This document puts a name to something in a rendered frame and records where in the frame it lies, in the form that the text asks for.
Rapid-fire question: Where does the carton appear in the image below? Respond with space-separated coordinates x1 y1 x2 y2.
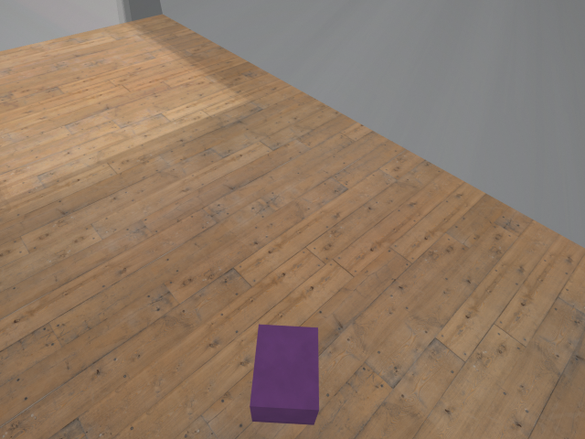
250 325 319 425

